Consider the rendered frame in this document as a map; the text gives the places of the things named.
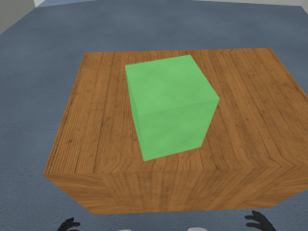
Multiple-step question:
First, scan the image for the left robot hand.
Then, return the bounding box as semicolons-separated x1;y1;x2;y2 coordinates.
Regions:
57;218;81;231

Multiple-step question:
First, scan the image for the right robot hand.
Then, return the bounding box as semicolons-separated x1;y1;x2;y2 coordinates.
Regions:
244;210;276;231

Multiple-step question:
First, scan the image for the carton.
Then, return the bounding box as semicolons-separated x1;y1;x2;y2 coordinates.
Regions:
125;55;219;161

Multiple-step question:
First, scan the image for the pedestal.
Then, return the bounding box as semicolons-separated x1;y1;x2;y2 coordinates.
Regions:
43;48;308;216

